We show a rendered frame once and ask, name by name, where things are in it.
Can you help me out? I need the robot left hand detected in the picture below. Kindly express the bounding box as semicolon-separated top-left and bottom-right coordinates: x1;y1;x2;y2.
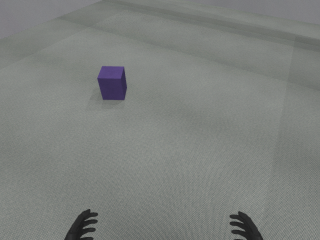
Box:
64;209;98;240

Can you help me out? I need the carton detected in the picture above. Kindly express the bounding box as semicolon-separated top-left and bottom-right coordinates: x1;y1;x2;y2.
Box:
97;66;127;100

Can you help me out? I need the robot right hand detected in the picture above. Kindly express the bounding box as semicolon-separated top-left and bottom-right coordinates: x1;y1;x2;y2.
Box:
229;211;264;240

